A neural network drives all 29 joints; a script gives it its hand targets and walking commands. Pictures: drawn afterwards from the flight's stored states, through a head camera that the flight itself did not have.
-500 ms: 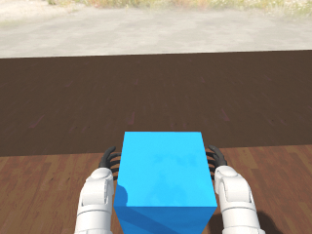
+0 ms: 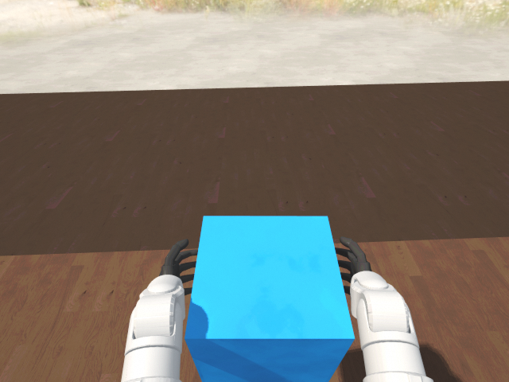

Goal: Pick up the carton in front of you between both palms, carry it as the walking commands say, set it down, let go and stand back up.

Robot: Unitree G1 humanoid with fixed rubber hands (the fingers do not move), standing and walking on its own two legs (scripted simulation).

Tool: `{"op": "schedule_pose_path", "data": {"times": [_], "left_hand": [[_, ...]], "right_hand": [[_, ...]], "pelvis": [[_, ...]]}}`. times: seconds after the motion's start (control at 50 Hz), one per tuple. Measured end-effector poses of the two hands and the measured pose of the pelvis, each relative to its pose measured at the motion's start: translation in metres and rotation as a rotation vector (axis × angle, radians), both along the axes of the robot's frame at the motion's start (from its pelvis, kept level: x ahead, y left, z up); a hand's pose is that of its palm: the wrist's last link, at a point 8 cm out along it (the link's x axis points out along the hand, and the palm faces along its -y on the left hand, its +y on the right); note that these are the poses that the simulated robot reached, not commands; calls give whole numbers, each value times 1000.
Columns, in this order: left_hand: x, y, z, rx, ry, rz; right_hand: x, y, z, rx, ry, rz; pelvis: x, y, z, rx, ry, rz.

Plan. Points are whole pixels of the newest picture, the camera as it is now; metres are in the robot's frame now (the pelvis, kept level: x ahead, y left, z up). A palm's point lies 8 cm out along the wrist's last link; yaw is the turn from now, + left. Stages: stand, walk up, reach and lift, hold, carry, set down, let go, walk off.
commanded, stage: hold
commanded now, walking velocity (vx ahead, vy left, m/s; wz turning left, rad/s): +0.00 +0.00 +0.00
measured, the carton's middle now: (265, 306) +0.28 +0.00 -0.03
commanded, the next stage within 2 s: carry in 0.08 s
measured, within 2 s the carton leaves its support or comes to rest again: neither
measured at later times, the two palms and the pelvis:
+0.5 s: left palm (169, 227) +0.37 +0.16 +0.08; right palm (342, 227) +0.37 -0.14 +0.08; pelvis +0.11 +0.01 -0.02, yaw +1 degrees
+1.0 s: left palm (174, 143) +0.62 +0.20 +0.10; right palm (304, 145) +0.60 -0.10 +0.10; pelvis +0.39 +0.06 +0.00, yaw -1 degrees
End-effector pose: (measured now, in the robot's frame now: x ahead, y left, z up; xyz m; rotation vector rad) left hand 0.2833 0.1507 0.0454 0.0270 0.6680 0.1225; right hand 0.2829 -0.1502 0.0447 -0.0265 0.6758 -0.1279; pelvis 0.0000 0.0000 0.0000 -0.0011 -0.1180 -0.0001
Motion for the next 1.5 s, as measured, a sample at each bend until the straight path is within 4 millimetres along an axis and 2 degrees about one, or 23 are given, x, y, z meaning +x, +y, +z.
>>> {"op": "schedule_pose_path", "data": {"times": [0.16, 0.28, 0.38, 0.46, 0.56, 0.66, 0.72, 0.78, 0.86, 0.92, 0.98, 1.04, 1.1, 1.24, 1.32, 1.42, 1.5], "left_hand": [[4, 1, 2, 1, -12, 5], [25, 7, 15, -21, -76, 32], [50, 21, 30, -49, -113, 64], [75, 17, 37, -48, -90, 64], [104, 14, 32, -68, -39, 71], [132, 35, 30, -91, -3, 143], [164, 50, 27, -101, -33, 161], [205, 60, 23, -105, -49, 141], [256, 57, 30, -98, 6, 75], [293, 51, 40, -100, 10, 22], [329, 49, 48, -104, -15, 4], [365, 48, 51, -107, -38, 15], [401, 47, 45, -103, -42, 41], [501, 35, 13, -70, -16, 103], [543, 32, 6, -67, 61, 148], [594, 33, 21, -64, 61, 186], [650, 33, 34, -59, 19, 168]], "right_hand": [[5, 1, 1, 1, -12, 0], [29, 8, 16, 25, -77, -10], [59, 22, 33, 39, -114, -6], [79, 18, 34, 56, -91, -29], [108, 15, 32, 67, -40, -49], [156, 37, 35, 82, 0, 3], [191, 52, 33, 82, -29, 17], [223, 62, 25, 83, -46, -4], [250, 58, 26, 90, 4, -80], [275, 53, 37, 88, 6, -126], [308, 50, 50, 79, -20, -140], [349, 49, 56, 71, -43, -125], [395, 48, 52, 71, -43, -97], [512, 36, 9, 101, -11, -38], [567, 34, 2, 94, 68, 2], [628, 36, 15, 94, 71, 40], [679, 35, 26, 96, 28, 30]], "pelvis": [[6, 0, -4, -1, 71, 6], [27, 5, -12, -6, 139, 27], [63, 15, -16, 10, 182, 6], [95, 15, -15, -12, 206, -13], [143, 12, -14, -16, 224, 50], [194, 21, -8, 16, 227, 46], [229, 33, -18, 22, 205, 35], [264, 47, -28, 29, 187, 4], [305, 59, -14, 12, 195, -19], [338, 63, -3, -7, 201, -21], [374, 63, 3, -23, 205, -17], [412, 59, 3, -30, 203, -9], [455, 52, -3, -29, 197, -4], [566, 28, -33, -38, 167, 38], [610, 17, -21, -24, 179, 66], [667, 12, -2, 6, 191, 71], [719, 15, 4, 19, 193, 61]]}}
